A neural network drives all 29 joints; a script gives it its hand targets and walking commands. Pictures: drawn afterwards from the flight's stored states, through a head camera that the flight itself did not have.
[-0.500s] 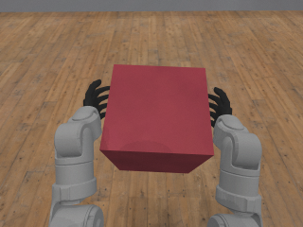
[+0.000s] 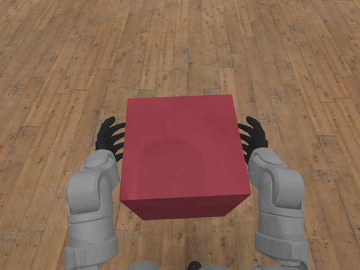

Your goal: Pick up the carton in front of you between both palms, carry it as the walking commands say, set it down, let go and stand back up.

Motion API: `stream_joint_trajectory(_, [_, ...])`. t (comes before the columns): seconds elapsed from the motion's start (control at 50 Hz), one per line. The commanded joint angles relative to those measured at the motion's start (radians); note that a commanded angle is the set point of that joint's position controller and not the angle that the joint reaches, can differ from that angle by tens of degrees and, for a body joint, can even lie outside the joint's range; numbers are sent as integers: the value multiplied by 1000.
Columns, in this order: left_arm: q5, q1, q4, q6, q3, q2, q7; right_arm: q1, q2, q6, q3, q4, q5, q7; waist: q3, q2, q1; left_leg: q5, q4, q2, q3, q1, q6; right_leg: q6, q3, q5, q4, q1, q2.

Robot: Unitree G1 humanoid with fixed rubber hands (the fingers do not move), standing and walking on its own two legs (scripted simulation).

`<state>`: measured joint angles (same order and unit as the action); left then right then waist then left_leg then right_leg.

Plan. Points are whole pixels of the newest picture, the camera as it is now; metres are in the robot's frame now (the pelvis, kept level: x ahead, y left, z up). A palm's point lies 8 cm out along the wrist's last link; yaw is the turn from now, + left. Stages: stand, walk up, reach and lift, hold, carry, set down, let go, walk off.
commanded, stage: carry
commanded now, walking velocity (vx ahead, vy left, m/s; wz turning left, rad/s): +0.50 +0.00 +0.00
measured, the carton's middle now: (182, 165) +0.33 +0.01 +0.00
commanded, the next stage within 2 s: none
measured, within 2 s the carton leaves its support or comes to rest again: neither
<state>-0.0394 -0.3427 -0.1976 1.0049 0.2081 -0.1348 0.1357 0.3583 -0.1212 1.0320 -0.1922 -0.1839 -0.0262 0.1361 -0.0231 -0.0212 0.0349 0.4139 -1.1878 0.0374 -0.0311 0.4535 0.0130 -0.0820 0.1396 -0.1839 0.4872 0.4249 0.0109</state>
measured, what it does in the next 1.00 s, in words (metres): walks ahead: left foot, then right foot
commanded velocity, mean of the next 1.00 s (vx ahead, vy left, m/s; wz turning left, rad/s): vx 0.50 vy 0.00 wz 0.00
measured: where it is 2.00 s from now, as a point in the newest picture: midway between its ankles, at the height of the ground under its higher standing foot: (187, 91)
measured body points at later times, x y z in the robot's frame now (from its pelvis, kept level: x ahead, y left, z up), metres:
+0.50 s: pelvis +0.35 +0.03 +0.01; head +0.33 +0.04 +0.46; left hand +0.61 +0.16 +0.09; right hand +0.58 -0.14 +0.09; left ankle +0.35 +0.11 -0.74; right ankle +0.29 -0.09 -0.66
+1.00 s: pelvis +0.66 -0.04 +0.02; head +0.67 -0.06 +0.47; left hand +0.92 +0.11 +0.10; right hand +0.92 -0.19 +0.09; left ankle +0.66 +0.11 -0.66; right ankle +0.66 -0.12 -0.74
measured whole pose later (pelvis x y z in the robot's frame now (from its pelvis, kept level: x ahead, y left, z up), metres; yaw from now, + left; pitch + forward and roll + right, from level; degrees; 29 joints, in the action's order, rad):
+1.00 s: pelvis +0.66 -0.04 +0.02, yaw +0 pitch +4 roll +2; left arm -0.06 -0.01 -0.48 1.17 0.07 -0.13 0.11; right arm 0.02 -0.13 1.21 -0.04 -0.49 -0.08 0.12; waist 0.09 0.01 0.02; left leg 0.25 -0.96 -0.10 -0.08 0.54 0.00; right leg -0.05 0.22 -0.17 0.31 0.22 -0.05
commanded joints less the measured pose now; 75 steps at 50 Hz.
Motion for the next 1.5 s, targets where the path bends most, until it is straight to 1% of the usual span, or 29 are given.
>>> stream_joint_trajectory(0.0, [351, -522, -153, 21, -835, -879, -145, 422, -830, -5, 702, -110, 197, -108, 507, -25, -8, -52, 172, -69, 33, 234, -14, -103, -422, 534, -146, -686, -314])
stream_joint_trajectory(0.2, [299, -108, -260, 140, -791, -819, -191, 139, -844, 102, 800, -318, 226, -137, 289, -158, -13, -378, 711, -26, -160, 65, -23, -16, -72, 730, -212, -570, -200])
stream_joint_trajectory(0.26, [283, -53, -310, 171, -776, -803, -196, 114, -845, 136, 820, -371, 267, -159, 303, -150, -33, -398, 775, 10, -234, -183, 4, 16, 13, 791, -31, -487, -183])
stream_joint_trajectory(0.28, [276, -42, -324, 180, -776, -793, -196, 87, -835, 146, 816, -375, 270, -166, 341, -123, -48, -341, 776, 0, -224, -351, 9, 36, 43, 699, 94, -395, -162])
stream_joint_trajectory(0.3, [272, -56, -337, 191, -772, -772, -196, 70, -818, 156, 807, -378, 264, -171, 375, -34, -71, -274, 790, -132, -33, -513, 39, 62, 48, 437, 292, -229, -134])
stream_joint_trajectory(0.32, [278, -85, -367, 206, -784, -767, -199, 92, -804, 158, 795, -358, 266, -174, 453, 252, -79, -187, 854, -401, 450, -708, 214, 101, 12, 117, 623, 62, -24])
stream_joint_trajectory(0.34, [283, -94, -357, 212, -797, -774, -200, 77, -820, 164, 796, -351, 274, -179, 408, 281, -71, -298, 948, -450, 571, -690, 265, 80, -89, -279, 776, 212, 20])
stream_joint_trajectory(0.36, [279, -86, -342, 210, -802, -799, -201, 95, -835, 169, 808, -370, 294, -186, 372, 204, -71, -372, 931, -443, 477, -646, 264, 55, -141, -287, 839, 259, -44])
stream_joint_trajectory(0.4, [274, -64, -309, 203, -795, -839, -204, 123, -872, 167, 826, -365, 310, -198, 330, 34, -57, -396, 948, -398, 302, -502, 191, 47, -158, -192, 725, 229, -120])
stream_joint_trajectory(0.44, [259, -46, -276, 193, -795, -864, -205, 129, -887, 162, 838, -358, 316, -206, 304, 81, -47, -253, 1023, -351, 173, -397, 127, 64, -114, -120, 541, 149, -132])
stream_joint_trajectory(0.48, [247, -30, -264, 185, -801, -871, -200, 100, -874, 158, 834, -344, 313, -214, 271, 136, -46, -192, 1077, -328, 97, -365, 123, 89, -68, -75, 404, 133, -126])
stream_joint_trajectory(0.66, [287, -59, -353, 200, -834, -794, -182, 44, -773, 168, 786, -376, 267, -191, 158, 180, -53, -438, 1024, -276, -81, -460, 84, 84, 58, 145, 32, 101, -92])
stream_joint_trajectory(0.7, [291, -59, -352, 209, -821, -762, -179, 60, -744, 178, 781, -383, 261, -180, 175, 176, -43, -557, 912, -267, -119, -452, 67, 69, 104, 105, 4, -18, -58])
stream_joint_trajectory(0.74, [289, -36, -330, 217, -799, -741, -175, 52, -719, 191, 780, -385, 259, -171, 280, 98, -20, -639, 587, -199, -200, -321, 17, 61, 119, 10, -27, -354, -22])
stream_joint_trajectory(0.76, [279, -20, -317, 220, -785, -726, -173, 67, -708, 200, 785, -399, 265, -171, 352, -74, -3, -464, 315, -130, -208, -147, -28, 3, -217, -154, -143, -506, -230])
stream_joint_trajectory(0.78, [280, -33, -305, 215, -780, -736, -175, 83, -730, 207, 808, -414, 274, -173, 408, -344, -9, -31, 50, -10, -137, 126, -52, -122, -626, -139, -275, -679, -426])
stream_joint_trajectory(0.8, [293, -27, -308, 217, -786, -777, -182, 105, -751, 202, 812, -413, 284, -177, 405, -271, -14, 69, -102, -55, -15, 197, -21, -142, -611, 41, -278, -663, -453])
stream_joint_trajectory(0.82, [299, -30, -316, 210, -794, -822, -189, 105, -796, 196, 817, -401, 289, -184, 411, -184, -13, 37, -152, -99, 20, 215, 6, -133, -502, 145, -240, -621, -420])
stream_joint_trajectory(0.86, [305, -62, -336, 191, -821, -897, -205, 97, -879, 175, 831, -385, 294, -198, 377, -23, -26, -84, -23, -177, 49, 188, 17, -67, -348, 154, -255, -502, -374])
stream_joint_trajectory(0.92, [317, -65, -354, 174, -840, -920, -222, 70, -922, 150, 845, -375, 275, -199, 353, -85, -26, -148, 161, -163, -11, 128, -4, -28, -199, 70, -311, -427, -322])
stream_joint_trajectory(1.02, [323, -41, -382, 178, -843, -849, -226, 45, -875, 148, 840, -405, 256, -184, 254, -109, -26, -271, 482, -150, -91, 154, -38, -45, -81, 88, -361, -429, -280])
stream_joint_trajectory(1.14, [284, -17, -363, 216, -800, -747, -195, 54, -766, 189, 817, -414, 269, -175, 156, -141, -21, -352, 668, -124, -162, 96, -16, -13, -16, 211, -319, -462, -271])
stream_joint_trajectory(1.18, [280, -26, -359, 227, -799, -735, -187, 61, -748, 200, 801, -407, 275, -177, 164, -140, -29, -320, 704, -99, -205, -16, -1, 6, 18, 318, -216, -453, -262])
stream_joint_trajectory(1.22, [279, -41, -356, 236, -805, -727, -180, 37, -736, 206, 780, -378, 272, -178, 265, -57, -57, -250, 741, -55, -237, -362, 11, 51, 106, 405, 94, -321, -190])
stream_joint_trajectory(1.24, [282, -55, -372, 242, -807, -722, -180, 33, -732, 206, 769, -371, 267, -178, 323, 133, -76, -82, 864, -251, 105, -513, 65, 101, 115, 213, 359, -140, -119])
stream_joint_trajectory(1.26, [293, -85, -395, 246, -828, -742, -183, 39, -751, 201, 760, -341, 268, -181, 380, 381, -71, -120, 972, -454, 499, -712, 185, 127, 42, -219, 616, 151, -3])
stream_joint_trajectory(1.28, [301, -88, -377, 243, -841, -777, -187, 36, -792, 196, 767, -361, 284, -187, 368, 329, -66, -283, 976, -472, 494, -693, 211, 98, -92, -307, 763, 233, -43])
stream_joint_trajectory(1.34, [310, -98, -359, 207, -855, -895, -206, 89, -908, 167, 810, -382, 309, -209, 366, 84, -58, -459, 945, -404, 236, -557, 148, 55, -140, -164, 691, 221, -142])
stream_joint_trajectory(1.48, [260, -9, -357, 164, -850, -904, -191, 61, -876, 140, 848, -424, 326, -228, 273, 144, -50, -421, 1047, -322, -6, -516, 116, 96, -21, 20, 271, 211, -119])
